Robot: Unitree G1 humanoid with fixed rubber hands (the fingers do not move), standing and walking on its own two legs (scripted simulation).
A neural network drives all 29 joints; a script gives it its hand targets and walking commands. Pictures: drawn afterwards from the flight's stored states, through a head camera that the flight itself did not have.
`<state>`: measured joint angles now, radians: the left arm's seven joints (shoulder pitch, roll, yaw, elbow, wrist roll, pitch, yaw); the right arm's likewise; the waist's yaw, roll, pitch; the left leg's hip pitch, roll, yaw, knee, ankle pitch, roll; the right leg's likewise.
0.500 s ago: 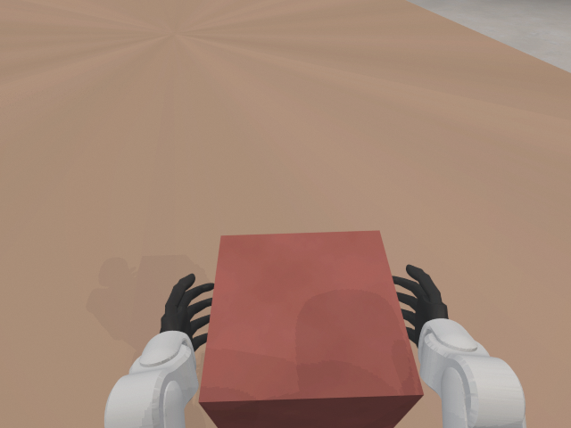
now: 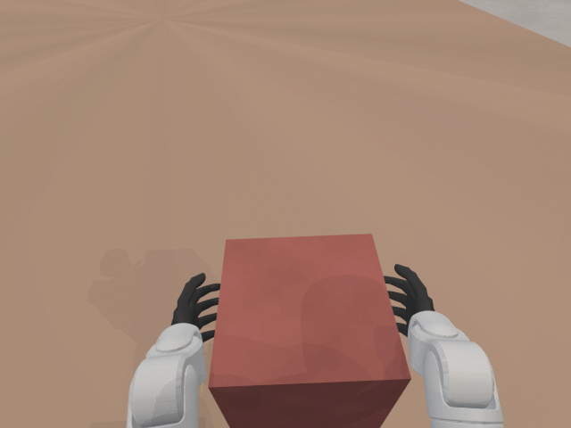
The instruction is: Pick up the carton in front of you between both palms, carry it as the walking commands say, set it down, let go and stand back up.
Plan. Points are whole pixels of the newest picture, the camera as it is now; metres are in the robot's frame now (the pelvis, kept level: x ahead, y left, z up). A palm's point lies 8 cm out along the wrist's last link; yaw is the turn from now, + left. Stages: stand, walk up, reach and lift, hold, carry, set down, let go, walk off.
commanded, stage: carry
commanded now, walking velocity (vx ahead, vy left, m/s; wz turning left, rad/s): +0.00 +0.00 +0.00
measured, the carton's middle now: (302, 342) +0.26 +0.00 -0.02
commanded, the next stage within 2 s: hold in 1.18 s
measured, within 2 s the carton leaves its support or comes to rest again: neither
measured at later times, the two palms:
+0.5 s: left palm (198, 335) +0.25 +0.14 +0.04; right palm (419, 326) +0.25 -0.16 +0.04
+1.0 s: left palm (204, 338) +0.25 +0.13 +0.04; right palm (427, 330) +0.25 -0.17 +0.04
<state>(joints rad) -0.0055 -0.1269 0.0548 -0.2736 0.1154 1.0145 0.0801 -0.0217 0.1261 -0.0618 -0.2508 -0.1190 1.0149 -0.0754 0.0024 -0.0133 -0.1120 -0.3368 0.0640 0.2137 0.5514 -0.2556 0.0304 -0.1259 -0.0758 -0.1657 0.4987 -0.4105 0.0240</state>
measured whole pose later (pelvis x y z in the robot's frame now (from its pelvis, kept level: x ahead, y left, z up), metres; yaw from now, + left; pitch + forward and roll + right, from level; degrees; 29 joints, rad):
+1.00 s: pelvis -0.04 -0.01 +0.00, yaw +0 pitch +2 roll +0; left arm -0.21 -0.14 0.16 0.13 0.23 0.74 0.02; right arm -0.21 0.14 -0.17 0.15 -0.23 0.73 -0.03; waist 0.00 -0.01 -0.07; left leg -0.37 0.09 0.20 0.51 -0.16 0.02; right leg -0.19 -0.05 -0.17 0.52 -0.36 -0.01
